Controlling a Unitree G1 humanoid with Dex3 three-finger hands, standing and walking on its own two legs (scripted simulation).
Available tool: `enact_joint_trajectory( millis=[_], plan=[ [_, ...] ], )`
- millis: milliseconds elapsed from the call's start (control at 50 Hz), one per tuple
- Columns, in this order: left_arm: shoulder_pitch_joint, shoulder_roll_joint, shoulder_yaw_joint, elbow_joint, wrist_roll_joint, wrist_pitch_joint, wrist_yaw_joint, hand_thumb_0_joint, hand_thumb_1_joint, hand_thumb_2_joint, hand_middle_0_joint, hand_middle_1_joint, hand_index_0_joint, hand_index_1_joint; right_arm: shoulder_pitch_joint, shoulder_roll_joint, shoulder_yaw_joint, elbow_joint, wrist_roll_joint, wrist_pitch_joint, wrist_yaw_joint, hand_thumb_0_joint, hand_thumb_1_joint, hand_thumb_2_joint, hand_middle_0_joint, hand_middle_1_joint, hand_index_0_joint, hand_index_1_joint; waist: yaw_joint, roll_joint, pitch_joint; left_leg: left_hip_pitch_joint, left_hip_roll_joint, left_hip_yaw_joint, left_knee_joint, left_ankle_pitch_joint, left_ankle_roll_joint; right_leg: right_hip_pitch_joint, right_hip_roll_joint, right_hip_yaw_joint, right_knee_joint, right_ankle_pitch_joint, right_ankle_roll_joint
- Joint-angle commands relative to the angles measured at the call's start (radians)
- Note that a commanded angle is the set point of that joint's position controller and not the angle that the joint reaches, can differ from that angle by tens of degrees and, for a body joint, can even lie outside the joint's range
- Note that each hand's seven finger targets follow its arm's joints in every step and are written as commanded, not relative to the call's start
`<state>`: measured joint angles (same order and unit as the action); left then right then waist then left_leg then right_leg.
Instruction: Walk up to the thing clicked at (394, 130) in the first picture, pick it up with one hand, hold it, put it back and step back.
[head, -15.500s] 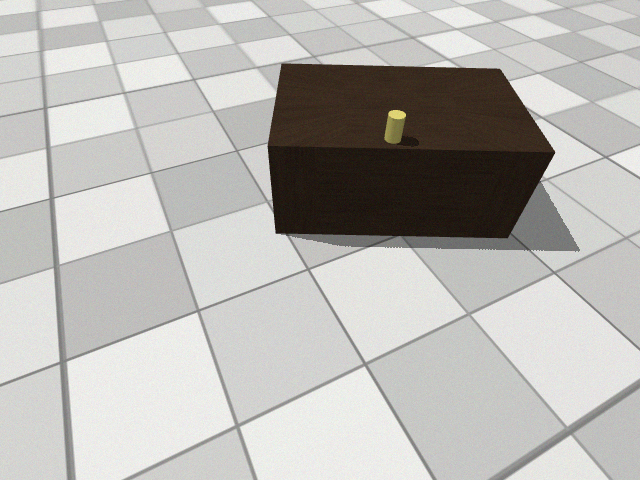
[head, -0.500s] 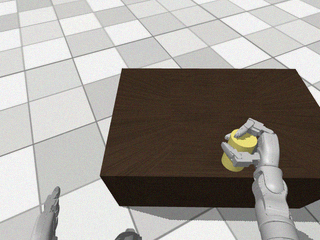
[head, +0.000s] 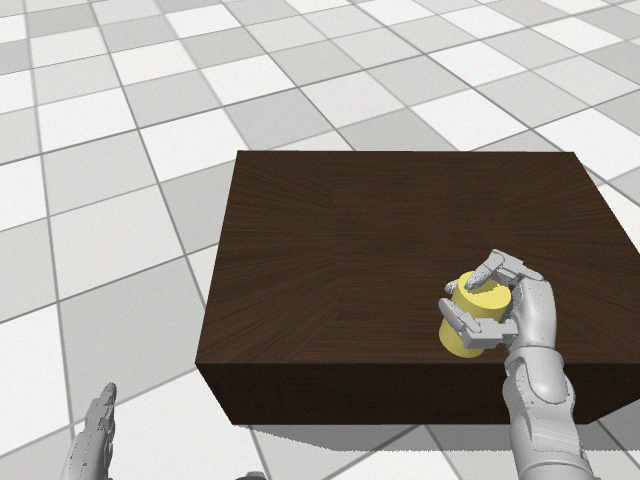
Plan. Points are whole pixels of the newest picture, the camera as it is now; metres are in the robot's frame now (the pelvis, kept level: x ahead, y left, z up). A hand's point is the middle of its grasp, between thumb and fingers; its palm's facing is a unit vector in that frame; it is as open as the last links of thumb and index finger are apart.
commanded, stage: hold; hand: right
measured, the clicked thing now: (472, 315) +0.33 -0.18 +0.03
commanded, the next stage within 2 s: none
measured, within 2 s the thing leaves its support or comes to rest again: neither
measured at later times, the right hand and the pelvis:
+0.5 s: hand (473, 304) +0.32 -0.17 +0.07, palm faces +0.11 +0.99 +0.01, open 6.3 cm; pelvis +0.00 +0.00 +0.01, yaw +0 degrees
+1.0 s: hand (481, 304) +0.32 -0.17 +0.07, palm faces +0.12 +0.99 +0.01, open 6.3 cm; pelvis +0.00 +0.00 +0.01, yaw +0 degrees
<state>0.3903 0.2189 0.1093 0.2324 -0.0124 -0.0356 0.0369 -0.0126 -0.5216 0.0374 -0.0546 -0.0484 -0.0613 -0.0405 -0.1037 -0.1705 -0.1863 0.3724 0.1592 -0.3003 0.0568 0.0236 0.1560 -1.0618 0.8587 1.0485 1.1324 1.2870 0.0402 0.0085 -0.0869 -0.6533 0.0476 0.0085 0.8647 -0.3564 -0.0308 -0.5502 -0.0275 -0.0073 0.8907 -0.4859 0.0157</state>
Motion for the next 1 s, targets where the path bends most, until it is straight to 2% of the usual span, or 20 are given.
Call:
enact_joint_trajectory(
  millis=[0, 80, 120, 200, 240, 300, 340, 380, 460, 500, 560, 620, 680, 720, 740, 780, 800, 880, 920, 980],
  plan=[
    [-0.017, 0.139, 0.071, -0.135, -0.008, -0.049, 0.012, 0.000, -0.530, 0.032, -0.046, -0.052, -0.054, -0.043, -0.228, -0.121, -0.025, -0.217, 0.011, -0.065, 0.004, 0.000, -0.410, -1.330, 1.367, 1.462, 1.396, 1.462, 0.002, 0.010, -0.184, 0.210, -0.026, 0.030, -0.119, 0.192, 0.020, 0.021, 0.022, -0.002, -0.166, 0.243, -0.017],
    [-0.032, 0.148, 0.078, -0.163, -0.009, -0.054, 0.016, 0.000, -0.532, 0.032, -0.047, -0.053, -0.055, -0.044, -0.233, -0.117, -0.016, -0.270, 0.014, -0.067, 0.006, 0.000, -0.433, -1.315, 1.362, 1.445, 1.388, 1.445, 0.007, 0.006, -0.232, 0.239, -0.030, 0.035, -0.116, 0.228, 0.021, 0.071, 0.017, 0.005, -0.175, 0.296, -0.010],
    [-0.038, 0.129, 0.059, -0.125, -0.009, -0.050, 0.012, 0.000, -0.529, 0.031, -0.046, -0.052, -0.056, -0.042, -0.228, -0.124, -0.018, -0.287, 0.017, -0.063, 0.002, 0.000, -0.421, -1.312, 1.361, 1.444, 1.387, 1.444, -0.015, -0.005, -0.218, 0.251, -0.027, 0.033, -0.128, 0.222, 0.020, 0.060, 0.023, -0.001, -0.179, 0.282, -0.012],
    [-0.040, 0.155, 0.090, -0.089, -0.008, -0.053, 0.019, 0.000, -0.529, 0.032, -0.045, -0.051, -0.054, -0.041, -0.244, -0.128, -0.028, -0.250, 0.018, -0.057, 0.001, 0.000, -0.407, -1.311, 1.356, 1.443, 1.384, 1.443, 0.014, 0.009, -0.172, 0.219, -0.027, 0.030, -0.145, 0.174, 0.020, 0.039, 0.020, 0.001, -0.194, 0.216, -0.019],
    [-0.068, 0.118, 0.046, -0.111, -0.009, -0.060, 0.015, 0.000, -0.531, 0.032, -0.045, -0.051, -0.054, -0.042, -0.214, -0.093, 0.005, -0.221, 0.014, -0.059, 0.007, 0.000, -0.421, -1.330, 1.374, 1.463, 1.403, 1.463, 0.001, 0.029, -0.172, 0.229, -0.028, 0.032, -0.142, 0.183, 0.020, 0.047, 0.017, 0.002, -0.193, 0.234, -0.017],
    [-0.059, 0.122, 0.049, -0.103, -0.005, -0.062, 0.017, 0.000, -0.529, 0.031, -0.045, -0.051, -0.055, -0.041, -0.266, -0.102, 0.011, -0.265, 0.015, -0.073, 0.010, 0.000, -0.417, -1.299, 1.351, 1.430, 1.377, 1.430, 0.001, 0.005, -0.216, 0.254, -0.024, 0.028, -0.140, 0.218, 0.020, 0.069, 0.023, -0.002, -0.186, 0.264, -0.016],
    [-0.048, 0.153, 0.078, -0.103, -0.008, -0.063, 0.020, 0.000, -0.530, 0.032, -0.046, -0.052, -0.056, -0.043, -0.242, -0.155, -0.038, -0.277, 0.015, -0.071, 0.004, 0.000, -0.378, -1.314, 1.346, 1.444, 1.378, 1.444, -0.017, -0.014, -0.248, 0.277, -0.023, 0.028, -0.142, 0.240, 0.019, 0.092, 0.027, -0.006, -0.187, 0.290, -0.014],
    [-0.035, 0.109, 0.041, -0.096, -0.006, -0.060, 0.013, 0.000, -0.535, 0.037, -0.047, -0.053, -0.054, -0.045, -0.206, -0.101, 0.004, -0.266, 0.012, -0.066, 0.005, 0.000, -0.415, -1.312, 1.356, 1.442, 1.383, 1.442, -0.010, 0.011, -0.224, 0.285, -0.021, 0.026, -0.150, 0.259, 0.016, 0.075, 0.030, -0.013, -0.183, 0.295, -0.017],
    [-0.067, 0.168, 0.096, -0.092, -0.006, -0.060, 0.019, 0.000, -0.535, 0.037, -0.046, -0.052, -0.053, -0.045, -0.242, -0.151, -0.045, -0.270, 0.013, -0.065, -0.012, 0.000, -0.387, -1.320, 1.356, 1.452, 1.387, 1.452, -0.004, 0.001, -0.227, 0.267, -0.024, 0.031, -0.144, 0.256, 0.021, 0.085, 0.022, 0.001, -0.196, 0.313, -0.013],
    [-0.072, 0.125, 0.062, -0.049, -0.006, -0.054, 0.012, 0.000, -0.534, 0.036, -0.046, -0.052, -0.053, -0.044, -0.197, -0.127, -0.036, -0.196, 0.010, -0.069, -0.011, 0.000, -0.389, -1.325, 1.363, 1.459, 1.394, 1.459, -0.015, 0.021, -0.159, 0.252, -0.020, 0.026, -0.156, 0.210, 0.020, 0.040, 0.025, -0.004, -0.194, 0.254, -0.018],
    [-0.115, 0.126, 0.056, -0.122, -0.005, -0.066, 0.014, 0.000, -0.537, 0.039, -0.048, -0.053, -0.054, -0.047, -0.307, -0.123, -0.009, -0.319, 0.014, -0.095, -0.003, 0.000, -0.378, -1.313, 1.342, 1.440, 1.374, 1.440, -0.003, -0.003, -0.269, 0.298, -0.021, 0.018, -0.167, 0.199, 0.017, 0.091, 0.026, -0.007, -0.197, 0.231, -0.021],
    [-0.068, 0.100, 0.029, -0.079, -0.008, -0.066, 0.010, 0.000, -0.534, 0.036, -0.048, -0.055, -0.057, -0.046, -0.194, -0.084, 0.023, -0.218, 0.010, -0.084, 0.004, 0.000, -0.387, -1.319, 1.345, 1.445, 1.378, 1.445, -0.007, -0.001, -0.184, 0.267, -0.026, 0.028, -0.162, 0.204, 0.020, 0.067, 0.026, -0.007, -0.208, 0.248, -0.016],
    [-0.063, 0.147, 0.074, -0.068, -0.004, -0.064, 0.018, 0.000, -0.537, 0.036, -0.047, -0.051, -0.054, -0.045, -0.212, -0.133, -0.029, -0.204, 0.009, -0.087, -0.003, 0.000, -0.385, -1.319, 1.353, 1.450, 1.384, 1.450, -0.001, 0.001, -0.204, 0.268, -0.026, 0.030, -0.151, 0.240, 0.021, 0.076, 0.022, -0.001, -0.203, 0.297, -0.012],
    [-0.065, 0.111, 0.038, -0.086, -0.004, -0.069, 0.012, 0.000, -0.537, 0.037, -0.048, -0.053, -0.054, -0.046, -0.232, -0.081, 0.022, -0.229, 0.010, -0.092, 0.001, 0.000, -0.391, -1.331, 1.361, 1.461, 1.394, 1.461, 0.008, 0.001, -0.192, 0.255, -0.029, 0.033, -0.150, 0.224, 0.021, 0.081, 0.018, 0.002, -0.206, 0.279, -0.013],
    [-0.072, 0.144, 0.070, -0.090, -0.005, -0.071, 0.014, 0.000, -0.539, 0.039, -0.048, -0.053, -0.054, -0.047, -0.228, -0.086, 0.009, -0.199, 0.011, -0.091, -0.003, 0.000, -0.380, -1.329, 1.354, 1.457, 1.388, 1.457, 0.015, 0.012, -0.177, 0.240, -0.031, 0.038, -0.149, 0.191, 0.022, 0.068, 0.014, 0.014, -0.220, 0.249, -0.011],
    [-0.077, 0.120, 0.048, -0.080, -0.003, -0.071, 0.013, 0.000, -0.537, 0.037, -0.049, -0.053, -0.055, -0.047, -0.276, -0.124, -0.009, -0.250, 0.006, -0.101, -0.008, 0.000, -0.400, -1.326, 1.354, 1.452, 1.386, 1.452, -0.003, -0.028, -0.225, 0.265, -0.026, 0.028, -0.151, 0.219, 0.025, 0.097, 0.020, 0.003, -0.206, 0.276, -0.010],
    [-0.069, 0.141, 0.074, -0.066, -0.004, -0.069, 0.016, 0.000, -0.537, 0.037, -0.048, -0.053, -0.055, -0.046, -0.258, -0.146, -0.034, -0.238, 0.007, -0.101, -0.011, 0.000, -0.407, -1.323, 1.360, 1.452, 1.391, 1.452, -0.009, -0.019, -0.223, 0.270, -0.025, 0.028, -0.151, 0.225, 0.023, 0.093, 0.021, 0.003, -0.204, 0.282, -0.012],
    [-0.100, 0.131, 0.057, -0.086, -0.003, -0.073, 0.012, 0.000, -0.539, 0.040, -0.048, -0.054, -0.054, -0.048, -0.263, -0.130, -0.017, -0.279, 0.009, -0.100, -0.011, 0.000, -0.376, -1.340, 1.361, 1.468, 1.396, 1.468, -0.014, -0.021, -0.235, 0.286, -0.026, 0.028, -0.158, 0.229, 0.022, 0.098, 0.021, 0.001, -0.208, 0.282, -0.011],
    [-0.099, 0.122, 0.044, -0.069, -0.006, -0.072, 0.012, 0.000, -0.541, 0.041, -0.049, -0.053, -0.054, -0.048, -0.230, -0.110, -0.002, -0.204, 0.011, -0.092, -0.008, 0.000, -0.384, -1.325, 1.352, 1.452, 1.384, 1.452, -0.004, 0.022, -0.154, 0.264, -0.028, 0.033, -0.175, 0.170, 0.019, 0.048, 0.021, 0.004, -0.221, 0.214, -0.017],
    [-0.084, 0.112, 0.043, -0.059, -0.007, -0.075, 0.016, 0.000, -0.538, 0.038, -0.047, -0.051, -0.053, -0.045, -0.240, -0.094, 0.017, -0.210, 0.008, -0.084, -0.005, 0.000, -0.388, -1.318, 1.356, 1.450, 1.387, 1.450, 0.006, 0.018, -0.202, 0.278, -0.024, 0.024, -0.177, 0.205, 0.018, 0.082, 0.026, -0.006, -0.210, 0.240, -0.020]
  ],
)
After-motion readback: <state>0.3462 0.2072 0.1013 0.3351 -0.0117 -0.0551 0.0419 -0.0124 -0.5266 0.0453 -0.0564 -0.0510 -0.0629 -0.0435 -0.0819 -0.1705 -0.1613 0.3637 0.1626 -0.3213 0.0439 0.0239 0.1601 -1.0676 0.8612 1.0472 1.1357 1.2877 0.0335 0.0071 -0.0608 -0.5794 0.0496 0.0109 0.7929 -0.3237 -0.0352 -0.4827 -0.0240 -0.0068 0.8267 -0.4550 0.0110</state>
